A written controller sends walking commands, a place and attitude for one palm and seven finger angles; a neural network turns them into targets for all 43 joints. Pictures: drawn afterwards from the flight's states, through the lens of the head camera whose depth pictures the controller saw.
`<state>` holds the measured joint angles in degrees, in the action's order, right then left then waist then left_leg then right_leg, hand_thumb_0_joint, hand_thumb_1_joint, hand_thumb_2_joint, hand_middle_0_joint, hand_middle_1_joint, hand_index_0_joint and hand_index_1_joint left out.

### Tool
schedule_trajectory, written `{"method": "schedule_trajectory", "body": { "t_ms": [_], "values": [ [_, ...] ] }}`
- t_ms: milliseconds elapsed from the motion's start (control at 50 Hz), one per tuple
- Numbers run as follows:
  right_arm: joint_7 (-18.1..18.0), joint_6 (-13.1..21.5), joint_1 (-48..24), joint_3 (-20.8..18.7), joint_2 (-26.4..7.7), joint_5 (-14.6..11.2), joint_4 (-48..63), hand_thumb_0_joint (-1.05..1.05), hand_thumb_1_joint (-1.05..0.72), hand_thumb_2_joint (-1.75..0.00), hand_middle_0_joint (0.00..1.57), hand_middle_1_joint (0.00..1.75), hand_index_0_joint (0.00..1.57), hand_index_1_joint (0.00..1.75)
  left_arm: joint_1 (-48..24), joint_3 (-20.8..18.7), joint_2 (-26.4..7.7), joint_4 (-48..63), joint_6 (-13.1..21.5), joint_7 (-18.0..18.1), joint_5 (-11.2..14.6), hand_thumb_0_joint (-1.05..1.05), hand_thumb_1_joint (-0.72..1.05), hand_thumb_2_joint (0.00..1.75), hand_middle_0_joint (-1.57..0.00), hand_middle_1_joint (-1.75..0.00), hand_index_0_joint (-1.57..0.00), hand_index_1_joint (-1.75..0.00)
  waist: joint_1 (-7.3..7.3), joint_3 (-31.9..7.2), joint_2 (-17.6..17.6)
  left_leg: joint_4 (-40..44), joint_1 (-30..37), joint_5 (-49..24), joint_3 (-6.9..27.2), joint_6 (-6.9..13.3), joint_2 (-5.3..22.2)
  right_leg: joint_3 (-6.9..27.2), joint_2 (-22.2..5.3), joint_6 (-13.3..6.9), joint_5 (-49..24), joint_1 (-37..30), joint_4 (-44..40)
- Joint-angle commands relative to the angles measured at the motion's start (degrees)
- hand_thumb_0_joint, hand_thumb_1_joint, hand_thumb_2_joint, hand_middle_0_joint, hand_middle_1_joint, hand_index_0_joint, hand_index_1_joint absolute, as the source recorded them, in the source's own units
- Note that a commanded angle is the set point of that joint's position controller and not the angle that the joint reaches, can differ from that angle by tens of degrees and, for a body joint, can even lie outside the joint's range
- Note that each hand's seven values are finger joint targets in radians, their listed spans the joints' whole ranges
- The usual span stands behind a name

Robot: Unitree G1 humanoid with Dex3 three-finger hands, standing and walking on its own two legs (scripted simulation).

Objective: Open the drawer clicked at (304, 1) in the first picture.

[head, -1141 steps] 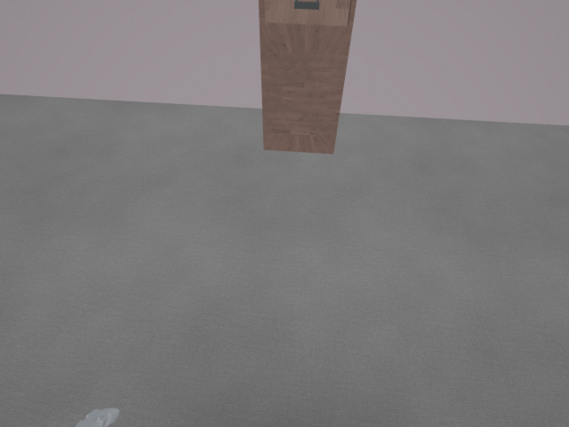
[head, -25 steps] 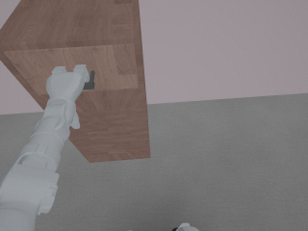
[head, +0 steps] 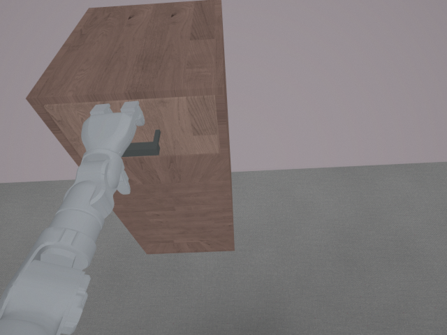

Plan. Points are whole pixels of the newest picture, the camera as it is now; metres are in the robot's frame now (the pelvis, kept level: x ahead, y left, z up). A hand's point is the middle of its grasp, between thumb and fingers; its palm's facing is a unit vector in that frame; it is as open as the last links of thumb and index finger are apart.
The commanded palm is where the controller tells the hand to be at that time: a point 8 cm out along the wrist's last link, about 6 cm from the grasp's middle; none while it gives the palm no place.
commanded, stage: lift the fingers back up to retry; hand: left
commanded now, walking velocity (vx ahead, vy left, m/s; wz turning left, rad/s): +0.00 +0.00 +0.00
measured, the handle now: (137, 142) +0.51 +0.22 +0.03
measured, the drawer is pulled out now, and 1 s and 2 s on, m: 0.00 0.00 0.00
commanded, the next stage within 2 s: re-aim the fingers above the handle in 0.12 s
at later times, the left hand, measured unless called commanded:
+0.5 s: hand (114, 160) +0.41 +0.23 +0.09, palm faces -0.01 +0.02 -1.00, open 13.9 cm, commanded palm +0.39 +0.21 +0.14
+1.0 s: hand (120, 171) +0.39 +0.22 +0.07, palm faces -0.10 +0.01 -0.99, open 13.9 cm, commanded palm +0.39 +0.21 +0.14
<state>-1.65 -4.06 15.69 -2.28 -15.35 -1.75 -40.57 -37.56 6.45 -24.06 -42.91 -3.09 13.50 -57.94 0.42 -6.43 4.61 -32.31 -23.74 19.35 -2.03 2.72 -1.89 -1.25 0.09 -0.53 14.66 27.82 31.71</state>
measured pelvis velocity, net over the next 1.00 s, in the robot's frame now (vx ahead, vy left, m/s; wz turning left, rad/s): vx -0.01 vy -0.03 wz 0.02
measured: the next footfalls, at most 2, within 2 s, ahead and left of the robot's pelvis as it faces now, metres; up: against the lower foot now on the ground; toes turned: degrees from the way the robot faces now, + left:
none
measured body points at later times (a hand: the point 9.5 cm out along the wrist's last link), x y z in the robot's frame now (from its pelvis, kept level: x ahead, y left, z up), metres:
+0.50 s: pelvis +0.01 -0.02 +0.00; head +0.05 -0.06 +0.45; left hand +0.41 +0.22 +0.14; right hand +0.14 -0.27 -0.14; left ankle -0.04 +0.08 -0.73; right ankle +0.00 -0.12 -0.73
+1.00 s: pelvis -0.01 -0.03 +0.00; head +0.03 -0.06 +0.45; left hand +0.39 +0.21 +0.13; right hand +0.10 -0.29 -0.14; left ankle -0.04 +0.08 -0.73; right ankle +0.00 -0.12 -0.73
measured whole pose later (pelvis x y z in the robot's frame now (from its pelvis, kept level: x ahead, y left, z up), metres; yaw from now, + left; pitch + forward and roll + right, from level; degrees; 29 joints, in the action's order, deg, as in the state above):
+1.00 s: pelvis -0.01 -0.03 +0.00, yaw +1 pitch +8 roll +1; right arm -4.0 -4.7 14.7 -1.8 -16.1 -2.3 -40.0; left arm -34.5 8.0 -26.5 -41.9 -2.2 5.6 -55.9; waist -0.3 -3.9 4.5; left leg -29.9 -20.9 17.2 -0.6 1.0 -1.1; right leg -2.7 0.8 -2.4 13.8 25.3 30.9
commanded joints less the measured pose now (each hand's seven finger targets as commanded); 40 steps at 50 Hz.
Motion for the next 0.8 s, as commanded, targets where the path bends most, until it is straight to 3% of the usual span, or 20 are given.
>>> {"method": "schedule_trajectory", "body": {
  "t_ms": [0,60,100,160,200,220,260,300,320,360,400,460,520,580,640,660,700,740,780],
  "values": [
    [-0.19,0.29,-1.28,-2.43,-7.83,-0.30,7.04,0.00,-0.90,-0.90,0.20,0.30,0.20,0.30,-17.04,-3.51,-10.66,11.47,-2.71,-1.70,0.71,0.00,-0.50,0.30,-0.30,-1.20,-0.30,-1.20,-0.49,-17.73,-5.75,2.85,10.52,-33.48,2.22,-2.20,1.36,-0.51,1.80,-1.65,-20.45,-13.22,-1.58],
    [-0.41,-0.53,-3.12,-1.99,-7.57,-0.37,8.40,0.00,-0.90,-0.90,0.20,0.30,0.20,0.30,-17.53,-0.65,-8.28,14.39,-2.38,-4.35,0.78,0.00,-0.50,0.30,-0.30,-1.20,-0.30,-1.20,0.04,-16.27,-6.54,3.25,10.27,-31.28,2.10,-1.74,0.99,-0.31,1.56,-1.69,-20.13,-13.71,-2.29],
    [-0.88,-0.86,-3.64,-1.73,-7.35,-0.28,8.60,0.00,-0.90,-0.90,0.20,0.30,0.20,0.30,-17.52,-3.06,-11.09,15.18,-1.39,-4.71,0.41,0.00,-0.50,0.30,-0.30,-1.20,-0.30,-1.20,-0.65,-15.63,-5.96,3.31,9.66,-29.62,1.78,-1.44,0.58,0.01,1.45,-1.80,-20.45,-14.27,-2.08],
    [-1.70,-0.74,-3.98,-1.48,-6.86,0.23,8.91,0.00,-0.90,-0.90,0.20,0.30,0.20,0.30,-22.18,-5.92,-15.11,19.53,1.45,-3.72,-0.35,0.00,-0.50,0.30,-0.30,-1.20,-0.30,-1.20,-0.79,-18.58,-4.49,3.06,9.72,-28.64,1.71,-1.30,0.00,0.65,1.29,-1.88,-21.41,-16.46,-1.67],
    [-1.92,-0.18,-3.75,-1.52,-5.93,0.40,8.38,0.00,-0.90,-0.90,0.20,0.30,0.20,0.30,-23.73,-6.01,-14.51,18.91,2.80,-2.19,-0.74,0.00,-0.50,0.30,-0.30,-1.20,-0.30,-1.20,-0.56,-18.06,-2.26,2.53,10.01,-29.17,1.71,-1.53,-0.10,0.68,1.15,-1.99,-21.59,-15.27,-1.22],
    [-2.00,0.05,-3.56,-1.55,-5.85,0.55,7.97,0.00,-0.90,-0.90,0.20,0.30,0.20,0.30,-24.19,-7.53,-15.88,19.51,3.43,-1.30,-0.87,0.00,-0.50,0.30,-0.30,-1.20,-0.30,-1.20,-0.73,-19.17,-2.20,2.28,10.23,-30.18,1.70,-1.67,-0.02,0.71,1.17,-1.98,-22.44,-15.60,-0.89],
    [-2.21,0.16,-3.76,-1.63,-6.08,0.84,8.09,0.00,-0.90,-0.90,0.20,0.30,0.20,0.30,-20.67,-12.55,-21.08,19.10,3.81,-0.03,-1.23,0.00,-0.50,0.30,-0.30,-1.20,-0.30,-1.20,-2.38,-21.93,-1.34,2.00,9.11,-31.01,1.33,-1.82,-0.45,1.22,1.16,-2.02,-24.31,-18.92,-0.29],
    [-1.91,0.66,-3.92,-1.67,-5.31,0.80,8.11,0.00,-0.90,-0.90,0.20,0.30,0.20,0.30,-20.65,-8.71,-16.28,20.03,3.51,0.73,-0.91,0.00,-0.50,0.30,-0.30,-1.20,-0.30,-1.20,-1.67,-22.27,-0.56,1.58,9.53,-32.65,1.06,-1.77,-0.38,1.07,0.91,-1.83,-26.49,-18.43,0.01],
    [-1.75,0.73,-3.67,-2.01,-5.53,0.65,7.52,0.00,-0.90,-0.90,0.20,0.30,0.20,0.30,-18.20,-8.92,-15.92,18.52,2.90,0.78,-0.92,0.00,-0.50,0.30,-0.30,-1.20,-0.30,-1.20,-1.47,-22.03,-1.82,1.41,9.55,-33.64,1.05,-1.83,-0.17,0.81,1.06,-1.75,-26.88,-18.12,0.02],
    [-1.28,0.60,-3.60,-2.24,-6.04,0.22,7.51,0.00,-0.90,-0.90,0.20,0.30,0.20,0.30,-17.68,-3.81,-10.39,17.40,1.34,-0.35,-0.17,0.00,-0.50,0.30,-0.30,-1.20,-0.30,-1.20,0.27,-20.40,-3.33,1.31,10.41,-33.94,1.39,-1.84,0.04,0.24,1.28,-1.56,-25.80,-16.02,-0.69],
    [-1.22,0.34,-3.65,-2.41,-6.94,-0.08,7.24,0.00,-0.90,-0.90,0.20,0.30,0.20,0.30,-16.33,-3.34,-10.79,16.38,0.04,-1.97,0.80,0.00,-0.50,0.30,-0.30,-1.20,-0.30,-1.20,0.55,-18.96,-5.50,1.65,10.19,-30.70,1.00,-1.37,0.04,0.25,1.33,-1.31,-24.98,-15.74,-1.39],
    [-1.43,-0.02,-4.28,-2.25,-6.80,-0.25,8.05,0.00,-0.90,-0.90,0.20,0.30,0.20,0.30,-19.05,1.85,-6.24,18.57,-0.12,-4.82,1.76,0.00,-0.50,0.30,-0.30,-1.20,-0.30,-1.20,1.84,-17.51,-5.77,2.09,10.13,-27.79,1.41,-0.81,-0.45,0.15,1.17,-1.35,-23.23,-15.18,-2.31],
    [-2.09,-0.26,-4.06,-1.91,-6.90,0.10,7.52,0.00,-0.90,-0.90,0.20,0.30,0.20,0.30,-21.07,-1.23,-10.27,17.52,1.66,-5.50,1.41,0.00,-0.50,0.30,-0.30,-1.20,-0.30,-1.20,1.45,-16.41,-6.94,2.27,8.71,-24.04,1.61,-0.46,-0.85,0.59,0.94,-1.21,-21.71,-15.27,-2.25],
    [-2.47,-0.24,-3.62,-1.99,-6.21,0.54,7.71,0.00,-0.90,-0.90,0.20,0.30,0.20,0.30,-21.99,-7.80,-16.86,20.43,5.01,-3.47,0.58,0.00,-0.50,0.30,-0.30,-1.20,-0.30,-1.20,-0.92,-21.06,-4.33,2.20,8.07,-25.65,1.61,-0.61,-1.16,1.47,0.68,-1.62,-23.76,-19.31,-0.88],
    [-2.35,0.26,-3.55,-1.56,-5.43,0.65,7.09,0.00,-0.90,-0.90,0.20,0.30,0.20,0.30,-20.94,-11.96,-19.56,17.49,5.98,0.10,-0.39,0.00,-0.50,0.30,-0.30,-1.20,-0.30,-1.20,-2.19,-19.26,-3.33,2.72,4.91,-25.17,1.19,-1.17,-1.05,1.49,0.58,-1.75,-23.67,-19.59,-0.16],
    [-2.37,0.33,-3.83,-1.58,-5.67,0.80,7.09,0.00,-0.90,-0.90,0.20,0.30,0.20,0.30,-19.59,-15.74,-23.37,16.60,5.66,1.39,-0.78,0.00,-0.50,0.30,-0.30,-1.20,-0.30,-1.20,-3.37,-20.18,-4.16,2.91,3.22,-24.69,1.00,-1.21,-1.16,1.99,0.59,-1.74,-23.85,-21.89,-0.11],
    [-2.18,0.57,-4.81,-1.17,-5.07,0.45,7.21,0.00,-0.90,-0.90,0.20,0.30,0.20,0.30,-17.87,-13.84,-21.23,13.26,3.84,3.03,-1.46,0.00,-0.50,0.30,-0.30,-1.20,-0.30,-1.20,-3.59,-17.44,-3.64,3.70,1.37,-21.93,0.17,-1.47,-1.22,1.90,0.52,-1.59,-21.94,-20.89,-0.35],
    [-1.96,0.82,-5.08,-1.13,-5.69,0.03,6.88,0.00,-0.90,-0.90,0.20,0.30,0.20,0.30,-17.12,-11.18,-19.13,9.19,1.21,3.27,-1.83,0.00,-0.50,0.30,-0.30,-1.20,-0.30,-1.20,-2.70,-15.06,-5.08,4.49,0.54,-19.32,-0.54,-1.40,-0.86,1.89,0.57,-1.39,-19.34,-19.33,-1.37],
    [-1.88,0.77,-4.67,-1.31,-6.48,-0.23,7.18,0.00,-0.90,-0.90,0.20,0.30,0.20,0.30,-17.05,-8.74,-17.85,7.06,-0.92,1.93,-1.84,0.00,-0.50,0.30,-0.30,-1.20,-0.30,-1.20,-1.93,-15.85,-5.60,5.05,1.37,-18.01,-0.90,-1.17,-0.56,1.79,0.45,-1.19,-17.64,-19.22,-1.98]
  ]
}}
